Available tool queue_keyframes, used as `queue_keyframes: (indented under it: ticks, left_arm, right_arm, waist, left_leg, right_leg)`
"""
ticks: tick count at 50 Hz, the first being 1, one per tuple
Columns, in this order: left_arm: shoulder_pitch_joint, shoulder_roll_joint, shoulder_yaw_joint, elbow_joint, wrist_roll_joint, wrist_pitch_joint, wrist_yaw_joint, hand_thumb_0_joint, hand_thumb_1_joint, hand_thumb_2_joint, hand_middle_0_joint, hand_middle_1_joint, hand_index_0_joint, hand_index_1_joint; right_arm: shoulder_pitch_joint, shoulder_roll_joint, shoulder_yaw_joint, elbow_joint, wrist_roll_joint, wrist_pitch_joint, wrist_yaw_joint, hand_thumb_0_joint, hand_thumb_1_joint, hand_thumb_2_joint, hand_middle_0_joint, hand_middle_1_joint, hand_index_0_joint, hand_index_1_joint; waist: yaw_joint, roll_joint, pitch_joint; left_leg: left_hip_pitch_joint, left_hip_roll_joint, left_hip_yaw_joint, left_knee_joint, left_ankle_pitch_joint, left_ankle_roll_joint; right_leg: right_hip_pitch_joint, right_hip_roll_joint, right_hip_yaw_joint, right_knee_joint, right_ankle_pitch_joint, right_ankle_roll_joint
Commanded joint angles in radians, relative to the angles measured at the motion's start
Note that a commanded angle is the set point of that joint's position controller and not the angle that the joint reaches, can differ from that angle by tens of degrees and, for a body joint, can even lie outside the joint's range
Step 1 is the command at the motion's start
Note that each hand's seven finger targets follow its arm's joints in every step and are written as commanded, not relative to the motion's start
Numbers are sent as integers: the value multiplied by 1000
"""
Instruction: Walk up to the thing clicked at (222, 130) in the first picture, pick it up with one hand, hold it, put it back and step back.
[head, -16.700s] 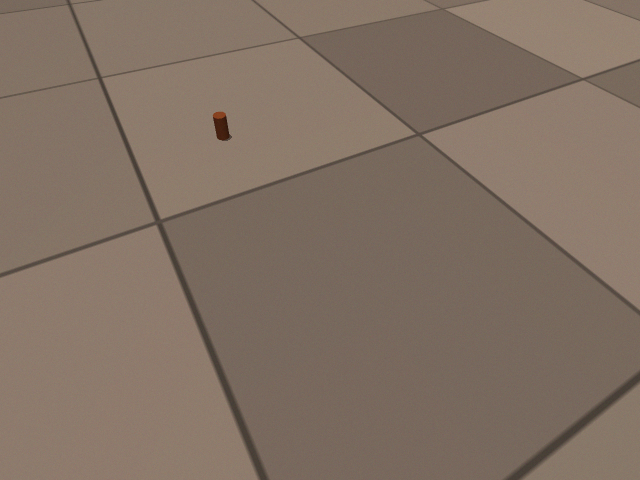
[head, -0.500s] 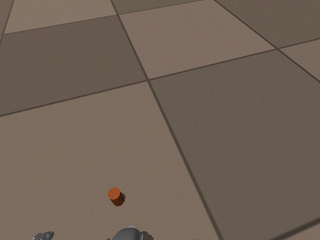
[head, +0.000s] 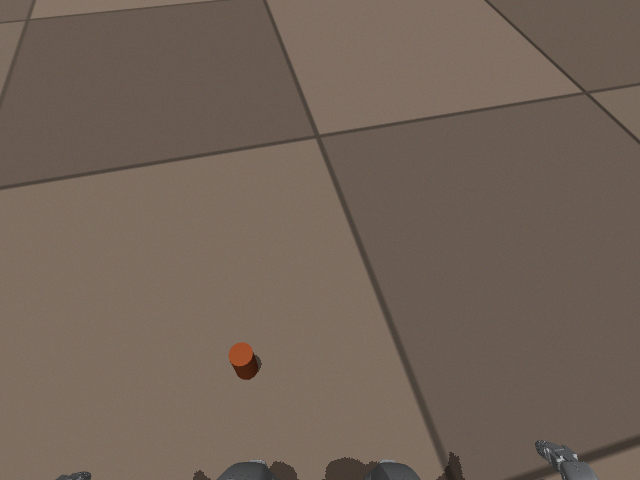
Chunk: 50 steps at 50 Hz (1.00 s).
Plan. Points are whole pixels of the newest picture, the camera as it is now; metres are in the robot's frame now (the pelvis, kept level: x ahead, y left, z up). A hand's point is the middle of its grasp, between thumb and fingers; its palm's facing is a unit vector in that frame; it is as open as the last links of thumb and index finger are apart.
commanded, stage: walk up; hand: left
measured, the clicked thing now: (244, 361) +0.47 +0.23 -0.68
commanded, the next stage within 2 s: stand in 1.78 s
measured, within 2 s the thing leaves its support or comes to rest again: neither
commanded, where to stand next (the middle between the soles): +0.10 -0.03 m, yaw +1 degrees
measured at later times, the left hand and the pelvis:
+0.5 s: hand out of the picture +0.04 +0.24 -0.12, palm faces +0.01 -0.94 -0.35, open 7.4 cm; pelvis -0.01 -0.01 +0.03, yaw +1 degrees
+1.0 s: hand out of the picture +0.13 +0.24 -0.11, palm faces +0.02 -0.94 -0.33, open 7.4 cm; pelvis +0.01 -0.01 +0.04, yaw +1 degrees
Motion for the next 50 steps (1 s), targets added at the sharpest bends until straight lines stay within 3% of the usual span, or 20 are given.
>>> queue_keyframes:
  ticks: [1, 2, 3, 4, 6, 7, 8, 9, 11, 13, 17, 19, 22, 23, 25, 32, 35, 42, 46, 50]
  left_arm:
    - [1, 198, 40, -34, -13, -29, 9, 0, 900, 900, -200, -300, -200, -300]
    - [10, 198, 46, -20, -13, -29, 2, 0, 900, 900, -200, -300, -200, -300]
    - [33, 184, 45, -7, -15, -32, -5, 0, 900, 900, -200, -300, -200, -300]
    - [43, 182, 45, 4, -15, -34, -8, 0, 900, 900, -200, -300, -200, -300]
    - [23, 192, 43, 16, -10, -33, -6, 0, 900, 900, -200, -300, -200, -300]
    - [-9, 207, 35, 11, -4, -34, -8, 0, 900, 900, -200, -300, -200, -300]
    - [-62, 219, 33, 8, -3, -29, -14, 0, 900, 900, -200, -300, -200, -300]
    - [-88, 205, 29, 12, -3, -21, -20, 0, 900, 900, -200, -300, -200, -300]
    - [-61, 191, 27, 37, -7, -18, -28, 0, 900, 900, -200, -300, -200, -300]
    - [-35, 189, 29, 62, -4, -25, -32, 0, 900, 900, -200, -300, -200, -300]
    - [-80, 184, 30, 73, -4, -39, -31, 0, 900, 900, -200, -300, -200, -300]
    - [-98, 183, 30, 77, -3, -41, -31, 0, 900, 900, -200, -300, -200, -300]
    - [-106, 189, 32, 86, 3, -37, -34, 0, 900, 900, -200, -300, -200, -300]
    - [-112, 185, 32, 88, 4, -36, -34, 0, 900, 900, -200, -300, -200, -300]
    - [-110, 174, 30, 100, -2, -37, -32, 0, 900, 900, -200, -300, -200, -300]
    - [-115, 164, 28, 121, -11, -41, -28, 0, 900, 900, -200, -300, -200, -300]
    - [-118, 163, 28, 128, -15, -38, -26, 0, 900, 900, -200, -300, -200, -300]
    - [-134, 155, 26, 130, -17, -27, -25, 0, 900, 900, -200, -300, -200, -300]
    - [-152, 157, 25, 129, -13, -24, -24, 0, 900, 900, -200, -300, -200, -300]
    - [-154, 154, 23, 129, -11, -26, -26, 0, 900, 900, -200, -300, -200, -300]
  right_arm:
    - [-9, -232, -48, -35, 6, -30, -10, 0, -900, -900, 200, 300, 200, 300]
    - [-47, -215, -34, -40, 7, -27, -11, 0, -900, -900, 200, 300, 200, 300]
    - [-64, -200, -21, -36, 5, -26, -11, 0, -900, -900, 200, 300, 200, 300]
    - [-70, -196, -16, -29, 12, -23, -11, 0, -900, -900, 200, 300, 200, 300]
    - [-63, -172, 0, -7, 21, -20, -7, 0, -900, -900, 200, 300, 200, 300]
    - [-57, -164, 4, 3, 20, -14, -4, 0, -900, -900, 200, 300, 200, 300]
    - [-43, -164, 3, 23, 16, -9, -3, 0, -900, -900, 200, 300, 200, 300]
    - [-45, -175, -1, 39, 8, -6, -1, 0, -900, -900, 200, 300, 200, 300]
    - [-83, -199, -2, 48, 4, -7, 6, 0, -900, -900, 200, 300, 200, 300]
    - [-88, -174, 6, 61, 4, -6, 12, 0, -900, -900, 200, 300, 200, 300]
    - [-48, -149, 10, 98, 8, -19, 15, 0, -900, -900, 200, 300, 200, 300]
    - [-49, -149, 10, 109, 6, -19, 14, 0, -900, -900, 200, 300, 200, 300]
    - [-38, -145, 10, 126, 5, -11, 15, 0, -900, -900, 200, 300, 200, 300]
    - [-36, -143, 10, 133, 5, -12, 14, 0, -900, -900, 200, 300, 200, 300]
    - [-34, -137, 13, 145, 6, -14, 14, 0, -900, -900, 200, 300, 200, 300]
    - [-28, -137, 23, 170, 11, -27, 5, 0, -900, -900, 200, 300, 200, 300]
    - [-29, -141, 21, 173, 14, -26, 0, 0, -900, -900, 200, 300, 200, 300]
    - [-42, -143, 18, 174, 13, -23, -7, 0, -900, -900, 200, 300, 200, 300]
    - [-52, -137, 19, 168, 12, -18, -5, 0, -900, -900, 200, 300, 200, 300]
    - [-56, -140, 17, 165, 10, -19, -4, 0, -900, -900, 200, 300, 200, 300]
  waist:
    - [-14, 120, -251]
    - [0, 116, -247]
    - [15, 129, -237]
    - [19, 145, -229]
    - [12, 131, -217]
    - [-5, 110, -189]
    - [-28, 71, -143]
    - [-31, 76, -90]
    - [-5, 97, -51]
    - [3, 57, -59]
    - [-22, 27, -153]
    - [-27, 17, -180]
    - [-29, -13, -157]
    - [-30, -17, -149]
    - [-25, -16, -129]
    - [-23, 10, -204]
    - [-23, 18, -225]
    - [-21, 32, -240]
    - [-25, 20, -194]
    - [-27, 17, -216]
  left_leg:
    - [122, 331, -353, -232, 457, 235]
    - [84, 260, -241, -208, 407, 179]
    - [68, 205, -170, -180, 383, 126]
    - [38, 173, -146, -164, 341, 91]
    - [-23, 160, -153, -188, 216, 62]
    - [-24, 143, -163, -232, 68, 51]
    - [16, 129, -164, -294, -112, 49]
    - [21, 141, -200, -349, -235, 47]
    - [-61, 174, -251, -401, -343, 51]
    - [-50, 150, -218, -387, -304, 45]
    - [84, 118, -160, -343, -65, 24]
    - [106, 116, -155, -353, -48, 27]
    - [97, 109, -150, -365, -101, 22]
    - [108, 111, -145, -363, -78, 21]
    - [108, 113, -145, -372, -15, 18]
    - [167, 135, -121, -375, 265, 12]
    - [179, 143, -117, -374, 353, 13]
    - [206, 153, -107, -391, 409, 13]
    - [185, 150, -109, -412, 346, 11]
    - [211, 148, -105, -412, 350, 13]
  right_leg:
    - [54, 17, -2, -26, -106, -31]
    - [115, 30, -22, -89, -35, -38]
    - [147, 37, -44, -182, 105, -44]
    - [194, 41, -43, -239, 239, -46]
    - [260, 5, 10, -282, 307, -68]
    - [199, -29, 79, -333, 183, -78]
    - [102, -37, 88, -356, 46, -84]
    - [37, -14, 70, -374, -84, -75]
    - [90, 23, 26, -382, -72, -64]
    - [106, 12, 56, -437, -98, -75]
    - [141, -20, 87, -499, 10, -70]
    - [147, -23, 85, -519, 16, -63]
    - [118, -32, 103, -571, -94, -54]
    - [111, -36, 101, -572, -88, -55]
    - [126, -32, 90, -575, -25, -53]
    - [250, -45, 50, -535, 314, -45]
    - [297, -44, 25, -521, 408, -40]
    - [323, -44, 8, -516, 450, -35]
    - [302, -40, 10, -538, 389, -31]
    - [310, -41, 13, -547, 402, -29]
